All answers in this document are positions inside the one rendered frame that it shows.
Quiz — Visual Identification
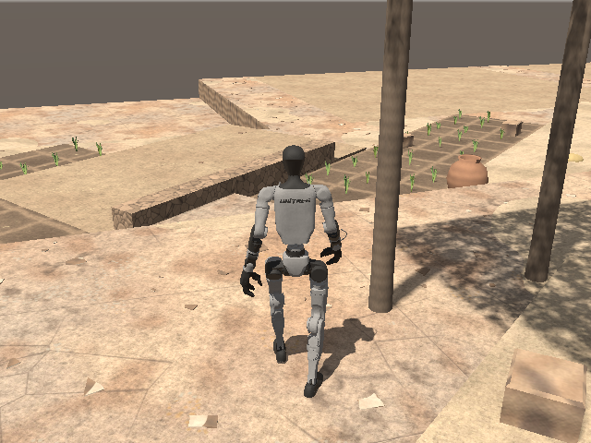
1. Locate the right robot hand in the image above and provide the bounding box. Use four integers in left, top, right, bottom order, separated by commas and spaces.
320, 246, 342, 265

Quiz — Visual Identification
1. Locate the robot torso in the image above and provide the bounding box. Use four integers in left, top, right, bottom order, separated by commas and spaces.
273, 181, 316, 277

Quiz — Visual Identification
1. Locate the robot right upper arm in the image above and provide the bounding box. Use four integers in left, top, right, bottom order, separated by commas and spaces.
313, 185, 337, 233

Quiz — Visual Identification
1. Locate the left robot forearm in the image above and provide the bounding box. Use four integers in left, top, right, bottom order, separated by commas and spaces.
243, 224, 262, 272

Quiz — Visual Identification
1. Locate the right robot shin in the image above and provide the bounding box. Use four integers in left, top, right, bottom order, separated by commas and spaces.
307, 319, 325, 385

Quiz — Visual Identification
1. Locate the robot left upper arm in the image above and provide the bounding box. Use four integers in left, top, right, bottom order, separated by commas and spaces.
253, 186, 275, 239

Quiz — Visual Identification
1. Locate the left robot hand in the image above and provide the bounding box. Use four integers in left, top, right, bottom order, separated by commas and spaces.
240, 270, 262, 297

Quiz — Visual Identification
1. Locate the right robot forearm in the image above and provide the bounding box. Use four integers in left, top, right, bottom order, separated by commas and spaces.
327, 220, 342, 251

